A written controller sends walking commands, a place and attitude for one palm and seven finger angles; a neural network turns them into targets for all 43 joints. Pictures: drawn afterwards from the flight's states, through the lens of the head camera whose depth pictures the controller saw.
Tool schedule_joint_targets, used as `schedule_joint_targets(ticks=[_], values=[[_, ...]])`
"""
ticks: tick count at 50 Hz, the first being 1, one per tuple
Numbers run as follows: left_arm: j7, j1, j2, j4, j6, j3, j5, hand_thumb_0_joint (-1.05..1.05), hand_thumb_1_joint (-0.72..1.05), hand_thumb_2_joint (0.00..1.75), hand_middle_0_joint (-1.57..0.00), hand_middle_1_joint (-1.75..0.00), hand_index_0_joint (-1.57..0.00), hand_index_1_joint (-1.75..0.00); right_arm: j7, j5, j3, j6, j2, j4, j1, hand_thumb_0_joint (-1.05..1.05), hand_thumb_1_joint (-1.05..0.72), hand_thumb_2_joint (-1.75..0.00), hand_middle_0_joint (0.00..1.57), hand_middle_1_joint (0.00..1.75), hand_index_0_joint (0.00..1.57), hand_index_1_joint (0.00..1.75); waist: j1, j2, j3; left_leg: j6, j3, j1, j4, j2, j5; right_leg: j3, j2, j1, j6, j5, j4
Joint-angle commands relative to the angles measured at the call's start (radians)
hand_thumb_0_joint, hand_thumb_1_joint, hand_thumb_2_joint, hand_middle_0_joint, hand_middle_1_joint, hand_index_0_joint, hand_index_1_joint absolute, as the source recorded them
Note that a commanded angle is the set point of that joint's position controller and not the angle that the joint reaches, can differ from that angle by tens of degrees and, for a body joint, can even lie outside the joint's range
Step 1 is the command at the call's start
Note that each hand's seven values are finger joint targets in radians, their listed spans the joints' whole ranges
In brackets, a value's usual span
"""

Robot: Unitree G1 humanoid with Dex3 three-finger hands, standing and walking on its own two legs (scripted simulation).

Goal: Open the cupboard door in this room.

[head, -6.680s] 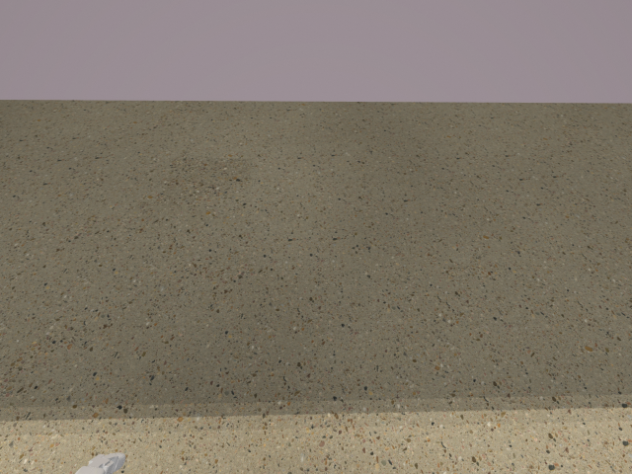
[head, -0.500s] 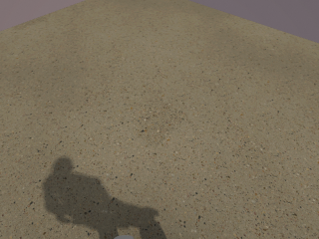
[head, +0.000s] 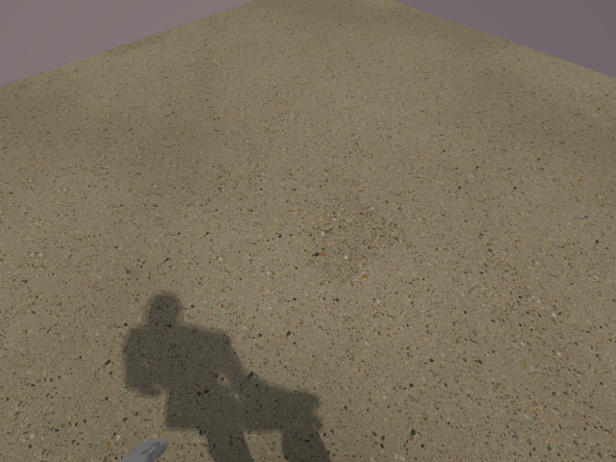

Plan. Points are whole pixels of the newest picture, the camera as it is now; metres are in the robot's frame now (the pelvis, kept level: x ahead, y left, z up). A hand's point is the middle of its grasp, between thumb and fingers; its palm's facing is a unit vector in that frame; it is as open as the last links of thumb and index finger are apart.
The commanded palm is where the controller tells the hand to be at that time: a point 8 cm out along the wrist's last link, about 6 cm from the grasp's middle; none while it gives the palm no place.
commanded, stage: turn or walk to find it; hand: left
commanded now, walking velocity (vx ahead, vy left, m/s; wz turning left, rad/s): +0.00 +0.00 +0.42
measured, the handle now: out of the picture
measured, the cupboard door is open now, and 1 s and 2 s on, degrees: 0 0 0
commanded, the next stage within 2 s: none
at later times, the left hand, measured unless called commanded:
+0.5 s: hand out of the picture -0.06 +0.23 -0.19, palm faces +0.28 -0.93 -0.24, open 7.4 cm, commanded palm none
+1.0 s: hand out of the picture -0.05 +0.19 -0.14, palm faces +0.43 -0.86 -0.27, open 7.4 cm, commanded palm none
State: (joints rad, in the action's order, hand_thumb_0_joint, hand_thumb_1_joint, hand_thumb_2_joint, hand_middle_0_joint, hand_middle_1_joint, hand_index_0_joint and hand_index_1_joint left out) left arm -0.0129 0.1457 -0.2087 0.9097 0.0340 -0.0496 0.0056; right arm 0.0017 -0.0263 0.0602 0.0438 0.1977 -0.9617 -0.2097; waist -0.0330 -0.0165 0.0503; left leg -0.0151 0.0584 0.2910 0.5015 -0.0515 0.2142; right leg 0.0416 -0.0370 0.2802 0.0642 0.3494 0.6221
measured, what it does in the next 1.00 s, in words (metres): steps on the spot, turning left: right foot, then left foot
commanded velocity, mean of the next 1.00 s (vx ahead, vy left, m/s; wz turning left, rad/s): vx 0.00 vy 0.00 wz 0.42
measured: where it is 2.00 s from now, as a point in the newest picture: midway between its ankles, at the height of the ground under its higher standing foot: outside the picture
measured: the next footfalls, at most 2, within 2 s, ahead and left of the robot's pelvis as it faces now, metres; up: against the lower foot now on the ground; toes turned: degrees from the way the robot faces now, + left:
right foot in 0.02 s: +0.03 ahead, -0.12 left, +0.00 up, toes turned -3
left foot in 0.46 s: -0.02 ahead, +0.14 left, +0.00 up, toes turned +17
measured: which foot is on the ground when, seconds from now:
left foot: down 0.00-0.02, up 0.04-0.44, down 0.46-0.86, up 0.88-1.00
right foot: up 0.00-0.00, down 0.02-0.46, up 0.48-0.84, down 0.86-1.00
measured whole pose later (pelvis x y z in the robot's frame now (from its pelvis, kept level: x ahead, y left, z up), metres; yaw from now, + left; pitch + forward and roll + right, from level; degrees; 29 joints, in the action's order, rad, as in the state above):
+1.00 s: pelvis -0.05 -0.02 +0.00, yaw +26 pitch -1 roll +2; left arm -0.02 0.20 -0.16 0.90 0.01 -0.03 0.02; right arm -0.01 -0.03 0.09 0.08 0.24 -0.97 -0.21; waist -0.02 -0.05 0.06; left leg 0.03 0.05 0.48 1.09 -0.03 0.40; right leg 0.13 -0.06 0.23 -0.03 0.30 0.55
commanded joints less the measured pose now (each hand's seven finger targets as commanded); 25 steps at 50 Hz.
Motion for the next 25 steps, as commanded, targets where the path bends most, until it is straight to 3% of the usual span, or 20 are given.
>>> schedule_joint_targets(ticks=[1,2,3,5,6,7,12,17,19,20,21,22,23,24,25], values=[[-0.028,0.153,-0.237,-0.034,-0.045,-0.049,0.023,0.00,0.90,0.90,-0.20,-0.30,-0.20,-0.30,-0.007,0.020,0.029,-0.025,0.083,0.107,0.002,0.00,-0.90,-0.90,0.20,0.30,0.20,0.30,0.069,0.269,-0.114,0.037,0.004,0.277,0.256,-0.011,0.232,-0.335,-0.372,-0.317,-0.146,-0.284,-0.340],[-0.028,0.140,-0.242,-0.048,-0.043,-0.053,0.014,0.00,0.90,0.90,-0.20,-0.30,-0.20,-0.30,-0.002,0.006,0.043,-0.008,0.126,0.108,0.020,0.00,-0.90,-0.90,0.20,0.30,0.20,0.30,0.080,0.282,-0.096,0.041,0.026,0.264,0.453,0.011,0.362,-0.357,-0.450,-0.181,-0.221,-0.282,-0.362],[-0.029,0.092,-0.213,-0.059,-0.040,-0.050,0.013,0.00,0.90,0.90,-0.20,-0.30,-0.20,-0.30,-0.004,0.003,0.048,0.005,0.134,0.094,0.036,0.00,-0.90,-0.90,0.20,0.30,0.20,0.30,0.061,0.227,-0.044,0.038,0.045,0.258,0.589,0.028,0.325,-0.325,-0.403,-0.092,-0.230,-0.223,-0.373],[-0.024,0.011,-0.154,-0.071,-0.043,-0.030,0.011,0.00,0.90,0.90,-0.20,-0.30,-0.20,-0.30,-0.016,0.002,0.048,0.012,0.122,0.054,-0.007,0.00,-0.90,-0.90,0.20,0.30,0.20,0.30,0.012,0.128,0.003,0.052,0.020,0.268,0.706,0.055,0.200,-0.156,-0.299,-0.064,-0.190,-0.255,-0.336],[-0.025,-0.002,-0.139,-0.074,-0.045,-0.028,0.013,0.00,0.90,0.90,-0.20,-0.30,-0.20,-0.30,-0.019,0.003,0.046,0.013,0.112,0.044,-0.031,0.00,-0.90,-0.90,0.20,0.30,0.20,0.30,0.001,0.139,-0.005,0.061,0.004,0.265,0.710,0.065,0.174,-0.106,-0.279,-0.072,-0.177,-0.303,-0.321],[-0.026,0.009,-0.138,-0.073,-0.048,-0.027,0.015,0.00,0.90,0.90,-0.20,-0.30,-0.20,-0.30,-0.020,0.003,0.043,0.015,0.108,0.039,-0.032,0.00,-0.90,-0.90,0.20,0.30,0.20,0.30,0.007,0.158,-0.001,0.070,-0.012,0.252,0.711,0.071,0.160,-0.081,-0.277,-0.068,-0.176,-0.315,-0.321],[-0.023,0.104,-0.169,-0.033,-0.045,-0.035,0.022,0.00,0.90,0.90,-0.20,-0.30,-0.20,-0.30,-0.020,0.007,0.032,0.015,0.098,0.053,0.043,0.00,-0.90,-0.90,0.20,0.30,0.20,0.30,0.057,0.177,-0.008,0.087,-0.062,0.222,0.540,0.084,0.214,-0.050,-0.299,-0.134,-0.193,-0.377,-0.302],[-0.020,0.150,-0.208,-0.002,-0.037,-0.050,0.027,0.00,0.90,0.90,-0.20,-0.30,-0.20,-0.30,-0.016,0.018,0.014,-0.003,0.083,0.064,0.086,0.00,-0.90,-0.90,0.20,0.30,0.20,0.30,0.089,0.214,-0.068,0.074,-0.123,0.120,0.283,0.076,0.261,-0.027,-0.323,-0.202,-0.208,-0.550,-0.217],[-0.019,0.134,-0.218,0.006,-0.033,-0.053,0.025,0.00,0.90,0.90,-0.20,-0.30,-0.20,-0.30,-0.012,0.020,0.012,-0.010,0.088,0.056,0.044,0.00,-0.90,-0.90,0.20,0.30,0.20,0.30,0.062,0.218,-0.100,0.066,-0.147,0.050,0.152,0.065,0.198,0.004,-0.319,-0.209,-0.183,-0.581,-0.161],[-0.019,0.117,-0.217,0.006,-0.030,-0.054,0.020,0.00,0.90,0.90,-0.20,-0.30,-0.20,-0.30,-0.011,0.018,0.012,-0.015,0.092,0.046,0.012,0.00,-0.90,-0.90,0.20,0.30,0.20,0.30,0.041,0.211,-0.106,0.061,-0.156,-0.024,0.056,0.067,0.109,0.037,-0.308,-0.172,-0.152,-0.531,-0.125],[-0.016,0.109,-0.199,0.007,-0.023,-0.051,0.013,0.00,0.90,0.90,-0.20,-0.30,-0.20,-0.30,-0.013,0.016,0.016,-0.022,0.116,0.039,-0.019,0.00,-0.90,-0.90,0.20,0.30,0.20,0.30,0.020,0.135,-0.116,0.048,-0.137,-0.139,-0.087,0.085,-0.020,0.075,-0.281,-0.095,-0.105,-0.447,-0.039],[-0.012,0.135,-0.153,-0.014,-0.014,-0.045,0.004,0.00,0.90,0.90,-0.20,-0.30,-0.20,-0.30,-0.011,0.009,0.034,-0.033,0.201,0.044,-0.043,0.00,-0.90,-0.90,0.20,0.30,0.20,0.30,0.008,-0.091,-0.145,-0.020,0.082,-0.281,-0.151,0.252,-0.203,0.130,-0.186,0.096,-0.036,-0.188,0.129],[-0.006,0.103,-0.093,-0.051,-0.010,-0.024,0.006,0.00,0.90,0.90,-0.20,-0.30,-0.20,-0.30,-0.006,0.007,0.052,-0.030,0.284,0.042,-0.085,0.00,-0.90,-0.90,0.20,0.30,0.20,0.30,-0.015,-0.308,-0.121,-0.138,0.293,-0.305,-0.171,0.451,-0.511,0.123,-0.089,0.273,0.013,0.284,0.308],[-0.015,0.038,-0.110,-0.057,0.003,-0.021,0.013,0.00,0.90,0.90,-0.20,-0.30,-0.20,-0.30,0.003,0.005,0.051,-0.028,0.277,0.020,-0.112,0.00,-0.90,-0.90,0.20,0.30,0.20,0.30,-0.046,-0.257,-0.124,-0.177,0.280,-0.213,-0.186,0.450,-0.384,0.032,-0.089,0.238,0.002,0.292,0.422],[-0.012,0.006,-0.106,-0.051,0.008,-0.027,0.010,0.00,0.90,0.90,-0.20,-0.30,-0.20,-0.30,0.012,0.003,0.049,-0.026,0.261,0.028,-0.067,0.00,-0.90,-0.90,0.20,0.30,0.20,0.30,-0.029,-0.268,-0.077,-0.174,0.263,-0.158,-0.198,0.407,-0.275,0.001,-0.089,0.273,0.000,0.235,0.478]])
